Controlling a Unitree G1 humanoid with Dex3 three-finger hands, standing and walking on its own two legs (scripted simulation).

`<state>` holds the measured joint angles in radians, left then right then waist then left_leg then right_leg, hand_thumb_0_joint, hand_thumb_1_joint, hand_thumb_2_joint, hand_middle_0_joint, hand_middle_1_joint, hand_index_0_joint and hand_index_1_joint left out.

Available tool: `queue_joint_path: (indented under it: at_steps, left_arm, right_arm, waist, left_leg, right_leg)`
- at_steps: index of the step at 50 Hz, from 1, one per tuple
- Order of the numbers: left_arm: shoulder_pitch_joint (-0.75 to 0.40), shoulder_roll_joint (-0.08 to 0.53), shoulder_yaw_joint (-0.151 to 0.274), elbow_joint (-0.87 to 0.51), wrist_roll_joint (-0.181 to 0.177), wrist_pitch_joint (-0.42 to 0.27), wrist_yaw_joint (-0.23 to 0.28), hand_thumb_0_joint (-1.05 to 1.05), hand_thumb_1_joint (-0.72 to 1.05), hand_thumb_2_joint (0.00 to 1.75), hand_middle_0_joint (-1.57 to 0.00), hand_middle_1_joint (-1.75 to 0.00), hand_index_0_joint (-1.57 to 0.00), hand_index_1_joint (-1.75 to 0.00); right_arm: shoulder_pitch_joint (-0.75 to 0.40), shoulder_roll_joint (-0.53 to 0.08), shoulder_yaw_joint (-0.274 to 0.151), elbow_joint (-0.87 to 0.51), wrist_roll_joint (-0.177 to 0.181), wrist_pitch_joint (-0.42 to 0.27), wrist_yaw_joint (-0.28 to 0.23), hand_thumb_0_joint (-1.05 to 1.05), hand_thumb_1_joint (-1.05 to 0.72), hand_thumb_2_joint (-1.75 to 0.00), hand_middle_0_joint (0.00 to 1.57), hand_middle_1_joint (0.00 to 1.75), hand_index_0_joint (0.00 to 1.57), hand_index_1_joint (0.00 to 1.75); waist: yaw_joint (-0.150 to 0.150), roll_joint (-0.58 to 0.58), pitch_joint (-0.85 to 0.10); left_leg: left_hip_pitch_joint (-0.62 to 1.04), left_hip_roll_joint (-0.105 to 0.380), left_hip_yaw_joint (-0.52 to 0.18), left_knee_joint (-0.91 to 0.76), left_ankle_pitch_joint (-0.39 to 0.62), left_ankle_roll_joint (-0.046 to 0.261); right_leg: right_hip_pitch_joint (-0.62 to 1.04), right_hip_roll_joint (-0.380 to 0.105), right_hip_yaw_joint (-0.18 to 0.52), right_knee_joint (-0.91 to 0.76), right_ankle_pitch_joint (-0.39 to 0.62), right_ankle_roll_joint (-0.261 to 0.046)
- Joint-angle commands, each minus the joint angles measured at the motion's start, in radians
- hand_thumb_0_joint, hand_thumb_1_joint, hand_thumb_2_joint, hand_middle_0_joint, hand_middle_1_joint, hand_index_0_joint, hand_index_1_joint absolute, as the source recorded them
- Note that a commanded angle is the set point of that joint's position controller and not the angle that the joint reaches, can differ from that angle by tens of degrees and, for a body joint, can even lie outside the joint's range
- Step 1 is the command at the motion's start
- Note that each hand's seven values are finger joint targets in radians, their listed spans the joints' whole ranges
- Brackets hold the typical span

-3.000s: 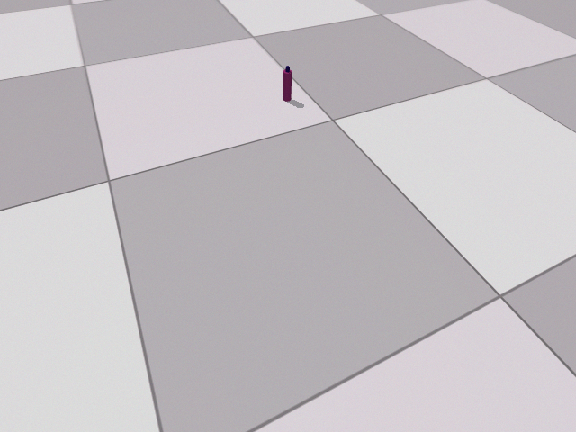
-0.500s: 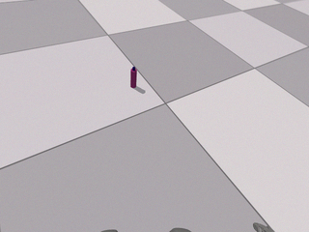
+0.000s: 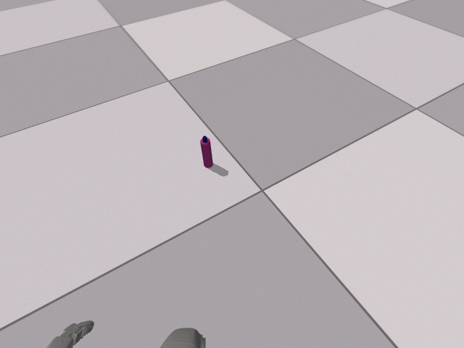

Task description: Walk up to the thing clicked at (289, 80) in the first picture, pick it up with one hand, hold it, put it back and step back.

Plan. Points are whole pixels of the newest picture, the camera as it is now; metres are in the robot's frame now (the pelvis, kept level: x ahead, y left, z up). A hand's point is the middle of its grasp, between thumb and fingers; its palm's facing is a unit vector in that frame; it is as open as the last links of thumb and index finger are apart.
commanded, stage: walk up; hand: left
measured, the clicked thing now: (206, 151) +1.17 +0.23 -0.66
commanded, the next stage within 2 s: none
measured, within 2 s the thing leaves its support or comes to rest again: neither
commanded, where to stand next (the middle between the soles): +0.86 +0.00 m, yaw +2 degrees
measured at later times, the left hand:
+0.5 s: hand (110, 275) +0.27 +0.30 -0.15, palm faces -0.05 -0.94 -0.32, open 7.4 cm
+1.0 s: hand (152, 201) +0.46 +0.24 -0.13, palm faces +0.03 -0.92 -0.39, open 7.4 cm
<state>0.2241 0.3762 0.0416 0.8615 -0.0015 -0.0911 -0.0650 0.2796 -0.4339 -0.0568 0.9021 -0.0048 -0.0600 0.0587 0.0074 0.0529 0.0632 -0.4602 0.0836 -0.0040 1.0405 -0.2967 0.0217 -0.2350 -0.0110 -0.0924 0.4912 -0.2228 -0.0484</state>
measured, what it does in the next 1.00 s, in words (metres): walks ahead: left foot, then right foot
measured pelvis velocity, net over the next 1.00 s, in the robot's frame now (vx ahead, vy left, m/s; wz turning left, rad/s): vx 0.43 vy -0.04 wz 0.03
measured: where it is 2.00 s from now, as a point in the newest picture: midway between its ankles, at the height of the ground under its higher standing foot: (251, 226)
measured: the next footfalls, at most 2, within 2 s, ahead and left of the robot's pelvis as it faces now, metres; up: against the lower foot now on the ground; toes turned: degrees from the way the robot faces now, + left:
left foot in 0.22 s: +0.27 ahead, +0.15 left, +0.00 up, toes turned +7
right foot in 0.66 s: +0.45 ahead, -0.14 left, +0.00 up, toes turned -5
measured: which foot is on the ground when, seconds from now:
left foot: up 0.00-0.20, down 0.22-0.68, up 0.70-1.00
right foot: down 0.00-0.26, up 0.28-0.64, down 0.66-1.00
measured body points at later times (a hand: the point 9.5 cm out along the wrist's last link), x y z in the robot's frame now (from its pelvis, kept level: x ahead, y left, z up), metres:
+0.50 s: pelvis +0.23 +0.02 +0.00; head +0.24 +0.04 +0.45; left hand +0.28 +0.35 -0.13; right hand +0.31 -0.30 -0.09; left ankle +0.23 +0.15 -0.74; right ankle +0.31 -0.13 -0.69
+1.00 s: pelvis +0.43 -0.04 +0.00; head +0.45 -0.05 +0.45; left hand +0.46 +0.29 -0.10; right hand +0.53 -0.35 -0.12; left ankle +0.55 +0.12 -0.70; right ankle +0.41 -0.14 -0.74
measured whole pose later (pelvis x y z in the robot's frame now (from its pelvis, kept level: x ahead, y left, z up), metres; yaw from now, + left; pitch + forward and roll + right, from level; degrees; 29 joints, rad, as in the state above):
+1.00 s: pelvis +0.43 -0.04 +0.00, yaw +2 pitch -2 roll +0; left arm 0.33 0.41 0.05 0.86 0.01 -0.09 -0.05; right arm 0.25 -0.42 -0.06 0.90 -0.02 -0.04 0.08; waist 0.04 0.04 0.07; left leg -0.50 0.09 0.03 0.72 -0.20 0.00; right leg -0.15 -0.02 -0.12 0.48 -0.30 -0.04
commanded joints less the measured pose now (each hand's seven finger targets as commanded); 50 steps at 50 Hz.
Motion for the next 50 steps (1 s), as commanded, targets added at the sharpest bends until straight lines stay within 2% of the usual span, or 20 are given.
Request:
queue_joint_path:
  at_steps: [1,7,9,11,12,13,14,15,18,22,28,32,33,34,35,37,40,42,44,50]
  left_arm:
    - [0.027,0.294,0.094,-0.075,0.010,-0.027,0.018,0.00,0.90,0.90,-0.20,-0.30,-0.20,-0.30]
    - [0.066,0.303,0.090,-0.078,0.011,-0.018,0.012,0.00,0.90,0.90,-0.20,-0.30,-0.20,-0.30]
    - [0.047,0.313,0.086,-0.080,0.008,-0.010,0.015,0.00,0.90,0.90,-0.20,-0.30,-0.20,-0.30]
    - [0.082,0.255,0.061,-0.085,0.010,-0.004,0.021,0.00,0.90,0.90,-0.20,-0.30,-0.20,-0.30]
    - [0.125,0.181,0.037,-0.098,-0.005,-0.001,0.026,0.00,0.90,0.90,-0.20,-0.30,-0.20,-0.30]
    - [0.150,0.227,0.055,-0.084,-0.014,0.005,0.037,0.00,0.90,0.90,-0.20,-0.30,-0.20,-0.30]
    - [0.088,0.292,0.056,-0.069,0.005,0.010,0.044,0.00,0.90,0.90,-0.20,-0.30,-0.20,-0.30]
    - [0.088,0.291,0.051,-0.054,0.000,0.010,0.040,0.00,0.90,0.90,-0.20,-0.30,-0.20,-0.30]
    - [0.164,0.266,0.058,-0.002,-0.004,0.021,0.020,0.00,0.90,0.90,-0.20,-0.30,-0.20,-0.30]
    - [0.107,0.239,0.059,-0.012,0.013,0.031,-0.007,0.00,0.90,0.90,-0.20,-0.30,-0.20,-0.30]
    - [-0.005,0.225,0.069,-0.027,0.017,0.019,-0.023,0.00,0.90,0.90,-0.20,-0.30,-0.20,-0.30]
    - [0.135,0.266,0.096,0.024,0.022,-0.003,-0.005,0.00,0.90,0.90,-0.20,-0.30,-0.20,-0.30]
    - [0.231,0.326,0.118,0.037,0.028,-0.016,0.010,0.00,0.90,0.90,-0.20,-0.30,-0.20,-0.30]
    - [0.268,0.428,0.132,0.021,0.021,-0.020,0.021,0.00,0.90,0.90,-0.20,-0.30,-0.20,-0.30]
    - [0.233,0.425,0.124,0.010,0.007,-0.016,0.024,0.00,0.90,0.90,-0.20,-0.30,-0.20,-0.30]
    - [0.133,0.340,0.101,-0.009,-0.008,-0.011,0.037,0.00,0.90,0.90,-0.20,-0.30,-0.20,-0.30]
    - [0.083,0.283,0.083,-0.036,-0.003,-0.016,0.038,0.00,0.90,0.90,-0.20,-0.30,-0.20,-0.30]
    - [0.104,0.279,0.081,-0.045,0.001,-0.020,0.039,0.00,0.90,0.90,-0.20,-0.30,-0.20,-0.30]
    - [0.093,0.296,0.087,-0.060,0.007,-0.020,0.037,0.00,0.90,0.90,-0.20,-0.30,-0.20,-0.30]
    - [0.098,0.302,0.085,-0.086,0.010,-0.016,0.032,0.00,0.90,0.90,-0.20,-0.30,-0.20,-0.30]
  right_arm:
    - [0.013,-0.172,-0.058,-0.064,-0.015,-0.014,0.009,0.00,-0.90,-0.90,0.20,0.30,0.20,0.30]
    - [-0.095,-0.144,-0.058,-0.093,-0.015,-0.036,0.017,0.00,-0.90,-0.90,0.20,0.30,0.20,0.30]
    - [-0.050,-0.151,-0.064,-0.076,-0.015,-0.039,0.012,0.00,-0.90,-0.90,0.20,0.30,0.20,0.30]
    - [0.141,-0.223,-0.090,-0.021,-0.026,-0.049,-0.005,0.00,-0.90,-0.90,0.20,0.30,0.20,0.30]
    - [0.234,-0.317,-0.118,-0.021,-0.044,-0.053,-0.020,0.00,-0.90,-0.90,0.20,0.30,0.20,0.30]
    - [0.214,-0.360,-0.124,-0.055,-0.016,-0.054,-0.025,0.00,-0.90,-0.90,0.20,0.30,0.20,0.30]
    - [0.172,-0.341,-0.126,-0.058,0.014,-0.048,-0.027,0.00,-0.90,-0.90,0.20,0.30,0.20,0.30]
    - [0.115,-0.305,-0.106,-0.075,0.017,-0.048,-0.032,0.00,-0.90,-0.90,0.20,0.30,0.20,0.30]
    - [0.018,-0.238,-0.072,-0.093,0.017,-0.054,-0.032,0.00,-0.90,-0.90,0.20,0.30,0.20,0.30]
    - [0.010,-0.253,-0.077,-0.113,0.002,-0.061,-0.027,0.00,-0.90,-0.90,0.20,0.30,0.20,0.30]
    - [-0.008,-0.265,-0.080,-0.118,0.002,-0.055,-0.021,0.00,-0.90,-0.90,0.20,0.30,0.20,0.30]
    - [0.001,-0.206,-0.058,-0.124,-0.004,-0.039,-0.027,0.00,-0.90,-0.90,0.20,0.30,0.20,0.30]
    - [0.051,-0.143,-0.035,-0.126,-0.002,-0.039,-0.027,0.00,-0.90,-0.90,0.20,0.30,0.20,0.30]
    - [0.042,-0.129,-0.028,-0.152,0.010,-0.041,-0.028,0.00,-0.90,-0.90,0.20,0.30,0.20,0.30]
    - [-0.022,-0.210,-0.047,-0.129,-0.003,-0.027,-0.044,0.00,-0.90,-0.90,0.20,0.30,0.20,0.30]
    - [0.021,-0.203,-0.049,-0.077,0.023,-0.021,-0.039,0.00,-0.90,-0.90,0.20,0.30,0.20,0.30]
    - [0.074,-0.187,-0.048,-0.042,0.007,-0.014,-0.020,0.00,-0.90,-0.90,0.20,0.30,0.20,0.30]
    - [0.054,-0.166,-0.050,-0.051,-0.003,-0.007,-0.010,0.00,-0.90,-0.90,0.20,0.30,0.20,0.30]
    - [0.011,-0.160,-0.052,-0.067,-0.012,-0.003,-0.002,0.00,-0.90,-0.90,0.20,0.30,0.20,0.30]
    - [-0.091,-0.148,-0.056,-0.099,-0.014,-0.016,0.014,0.00,-0.90,-0.90,0.20,0.30,0.20,0.30]
  waist:
    - [0.018,-0.175,0.000]
    - [0.040,-0.156,-0.027]
    - [0.000,-0.139,-0.030]
    - [-0.095,0.045,-0.131]
    - [-0.125,0.265,-0.201]
    - [-0.115,0.215,-0.197]
    - [-0.108,0.060,-0.143]
    - [-0.073,0.013,-0.083]
    - [-0.006,0.099,-0.008]
    - [-0.019,0.102,0.017]
    - [-0.026,0.097,0.015]
    - [0.066,-0.070,-0.087]
    - [0.105,-0.268,-0.143]
    - [0.117,-0.426,-0.153]
    - [0.118,-0.281,-0.088]
    - [0.054,-0.172,-0.028]
    - [0.013,-0.213,-0.040]
    - [0.021,-0.202,-0.027]
    - [0.024,-0.209,0.000]
    - [0.042,-0.151,0.008]
  left_leg:
    - [-0.086,0.044,0.001,-0.203,0.054,-0.036]
    - [0.066,0.010,0.063,-0.459,0.193,-0.017]
    - [0.195,-0.017,0.099,-0.488,0.186,-0.007]
    - [0.487,-0.037,0.059,-0.557,0.049,0.052]
    - [0.627,0.194,-0.280,-0.628,-0.060,0.123]
    - [0.668,0.370,-0.668,-0.786,-0.160,0.240]
    - [0.560,0.372,-0.617,-0.779,-0.153,0.249]
    - [0.466,0.315,-0.451,-0.771,-0.067,0.211]
    - [0.271,0.203,-0.166,-0.794,0.035,0.158]
    - [0.253,0.202,-0.103,-0.830,-0.035,0.211]
    - [0.214,0.170,-0.043,-0.784,-0.078,0.175]
    - [0.120,0.107,0.031,-0.421,0.106,0.114]
    - [0.018,0.018,0.108,-0.120,0.091,0.075]
    - [-0.229,-0.124,0.104,0.100,-0.212,0.020]
    - [-0.245,-0.061,-0.024,0.174,-0.246,0.020]
    - [-0.192,-0.022,-0.089,0.147,-0.103,0.022]
    - [-0.101,-0.001,-0.038,0.004,-0.023,0.005]
    - [-0.099,-0.004,-0.018,-0.095,0.013,-0.013]
    - [-0.098,0.011,-0.004,-0.195,0.032,-0.026]
    - [0.029,0.002,0.049,-0.410,0.143,-0.008]
  right_leg:
    - [0.025,-0.242,0.197,-0.294,-0.096,-0.181]
    - [0.056,-0.228,0.129,-0.192,0.043,-0.147]
    - [-0.012,-0.221,0.108,-0.114,0.036,-0.135]
    - [-0.109,-0.128,0.031,0.255,0.219,-0.082]
    - [-0.300,-0.039,-0.014,0.567,0.017,-0.021]
    - [-0.472,0.063,0.064,0.689,-0.318,-0.003]
    - [-0.470,-0.017,0.176,0.742,-0.282,-0.009]
    - [-0.433,-0.043,0.207,0.729,-0.209,-0.005]
    - [-0.318,-0.101,0.156,0.570,-0.114,0.020]
    - [-0.322,-0.123,0.102,0.393,-0.073,0.055]
    - [-0.180,-0.102,0.053,0.152,0.073,0.040]
    - [0.173,-0.036,0.034,0.055,0.003,0.012]
    - [0.302,-0.137,0.196,-0.067,-0.168,-0.023]
    - [0.394,-0.404,0.697,-0.250,-0.210,-0.146]
    - [0.282,-0.451,0.751,-0.244,-0.198,-0.213]
    - [0.183,-0.332,0.468,-0.203,-0.030,-0.165]
    - [0.105,-0.254,0.260,-0.201,0.134,-0.159]
    - [0.100,-0.246,0.207,-0.202,0.177,-0.163]
    - [0.066,-0.264,0.193,-0.234,0.076,-0.181]
    - [0.024,-0.252,0.148,-0.200,-0.056,-0.154]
